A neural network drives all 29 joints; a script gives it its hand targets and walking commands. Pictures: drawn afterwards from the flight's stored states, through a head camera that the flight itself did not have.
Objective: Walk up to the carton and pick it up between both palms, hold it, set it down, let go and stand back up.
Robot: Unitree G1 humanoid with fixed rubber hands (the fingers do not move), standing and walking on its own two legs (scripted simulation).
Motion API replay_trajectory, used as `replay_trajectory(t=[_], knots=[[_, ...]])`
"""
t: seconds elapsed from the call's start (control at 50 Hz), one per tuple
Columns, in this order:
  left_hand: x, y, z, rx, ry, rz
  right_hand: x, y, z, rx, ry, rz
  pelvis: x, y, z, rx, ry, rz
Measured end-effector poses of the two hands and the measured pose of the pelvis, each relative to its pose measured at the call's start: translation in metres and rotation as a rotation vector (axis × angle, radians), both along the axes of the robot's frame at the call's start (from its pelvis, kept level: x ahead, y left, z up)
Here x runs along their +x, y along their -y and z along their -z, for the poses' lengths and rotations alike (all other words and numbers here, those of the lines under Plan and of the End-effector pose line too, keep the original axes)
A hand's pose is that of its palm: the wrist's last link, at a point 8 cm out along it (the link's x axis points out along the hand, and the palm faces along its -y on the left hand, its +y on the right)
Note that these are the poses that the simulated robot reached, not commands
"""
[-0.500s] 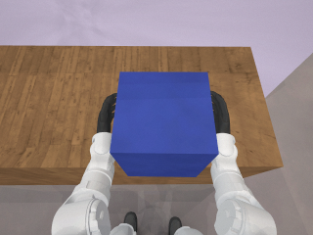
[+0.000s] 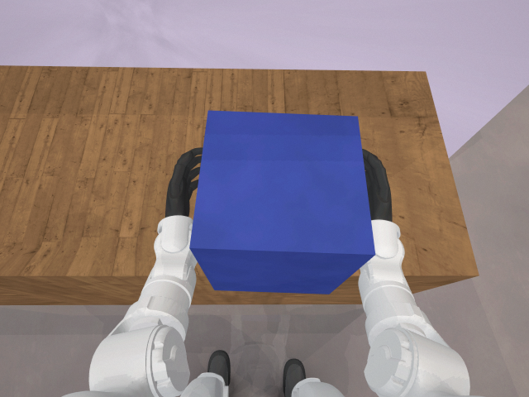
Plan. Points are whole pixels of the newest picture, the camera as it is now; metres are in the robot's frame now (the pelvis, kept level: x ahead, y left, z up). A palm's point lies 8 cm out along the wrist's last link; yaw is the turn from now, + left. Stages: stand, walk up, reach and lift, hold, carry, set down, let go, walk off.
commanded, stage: set down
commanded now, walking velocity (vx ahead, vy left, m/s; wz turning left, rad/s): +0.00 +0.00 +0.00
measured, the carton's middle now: (276, 214) +0.38 -0.01 -0.05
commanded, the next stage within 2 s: none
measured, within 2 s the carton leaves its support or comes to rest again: neither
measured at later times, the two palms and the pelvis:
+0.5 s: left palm (174, 188) +0.42 +0.16 -0.05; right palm (368, 195) +0.41 -0.16 -0.04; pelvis +0.00 +0.01 -0.01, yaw -1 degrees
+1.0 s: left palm (161, 247) +0.33 +0.17 -0.07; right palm (395, 245) +0.33 -0.20 -0.06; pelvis -0.02 +0.01 -0.01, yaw -2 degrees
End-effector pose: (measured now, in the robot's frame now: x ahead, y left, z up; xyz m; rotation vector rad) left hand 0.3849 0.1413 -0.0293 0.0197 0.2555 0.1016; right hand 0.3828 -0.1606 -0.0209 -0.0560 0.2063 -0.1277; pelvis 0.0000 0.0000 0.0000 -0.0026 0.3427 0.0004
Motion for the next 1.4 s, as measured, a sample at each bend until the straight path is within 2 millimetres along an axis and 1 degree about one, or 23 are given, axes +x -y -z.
replay_trajectory(t=[0.12, 0.18, 0.24, 0.32, 0.42, 0.5, 0.54, 0.62, 0.7, 0.82, 0.92, 0.96, 1.1, 1.16, 1.26, 1.34, 1.4], knots=[[0.000, 0.000, 0.001, 0.002, -0.001, -0.008, 0.004, 0.002, 0.002, -0.019, -0.017, -0.021, -0.002, 0.000, 0.001, -0.001, -0.010, 0.000], [0.002, 0.000, 0.006, 0.006, -0.021, -0.014, 0.010, 0.003, 0.003, -0.049, -0.032, -0.052, -0.003, 0.000, 0.002, -0.003, -0.027, 0.002], [0.007, -0.003, 0.012, 0.018, -0.042, -0.017, 0.015, 0.002, 0.010, -0.056, -0.070, -0.080, -0.003, -0.001, 0.003, -0.007, -0.058, 0.005], [0.019, -0.008, 0.015, 0.022, -0.050, -0.018, 0.021, -0.001, 0.015, -0.035, -0.075, -0.084, -0.002, -0.002, 0.007, -0.017, -0.116, 0.012], [0.031, -0.014, 0.016, 0.022, -0.051, -0.021, 0.027, -0.002, 0.020, -0.029, -0.086, -0.097, 0.000, -0.006, 0.009, -0.022, -0.146, 0.014], [0.033, -0.018, 0.018, 0.015, -0.055, -0.031, 0.028, 0.000, 0.023, -0.038, -0.094, -0.105, 0.003, -0.008, 0.010, -0.025, -0.154, 0.014], [0.031, -0.019, 0.020, 0.016, -0.059, -0.032, 0.028, 0.001, 0.023, -0.042, -0.085, -0.112, 0.005, -0.008, 0.010, -0.025, -0.156, 0.014], [0.018, -0.023, 0.031, 0.022, -0.093, -0.035, 0.023, 0.004, 0.025, -0.045, -0.069, -0.114, 0.006, -0.007, 0.010, -0.024, -0.158, 0.014], [0.001, -0.025, 0.041, 0.032, -0.122, -0.031, 0.013, 0.013, 0.028, -0.053, -0.063, -0.104, 0.005, -0.006, 0.010, -0.024, -0.155, 0.015], [-0.030, -0.027, 0.052, 0.040, -0.154, -0.025, -0.013, 0.027, 0.035, -0.072, -0.076, -0.096, -0.002, -0.004, 0.010, -0.024, -0.146, 0.016], [-0.052, -0.032, 0.051, 0.032, -0.138, -0.049, -0.040, 0.035, 0.040, -0.069, -0.100, -0.084, -0.010, -0.004, 0.010, -0.026, -0.134, 0.018], [-0.056, -0.034, 0.047, 0.020, -0.122, -0.058, -0.047, 0.037, 0.039, -0.068, -0.102, -0.081, -0.015, -0.005, 0.010, -0.026, -0.128, 0.018], [-0.065, -0.033, 0.034, 0.010, -0.078, -0.047, -0.058, 0.042, 0.028, -0.054, -0.094, -0.061, -0.028, -0.006, 0.010, -0.028, -0.109, 0.019], [-0.068, -0.035, 0.032, 0.006, -0.066, -0.047, -0.062, 0.045, 0.025, -0.061, -0.105, -0.064, -0.032, -0.006, 0.011, -0.027, -0.102, 0.019], [-0.085, -0.042, 0.039, 0.010, -0.085, -0.054, -0.075, 0.049, 0.027, -0.058, -0.119, -0.054, -0.035, -0.005, 0.011, -0.027, -0.094, 0.019], [-0.101, -0.049, 0.045, 0.020, -0.107, -0.063, -0.089, 0.053, 0.034, -0.051, -0.139, -0.043, -0.035, -0.005, 0.011, -0.027, -0.090, 0.019], [-0.112, -0.053, 0.044, 0.027, -0.094, -0.064, -0.100, 0.054, 0.036, -0.044, -0.140, -0.043, -0.034, -0.005, 0.010, -0.027, -0.084, 0.019]])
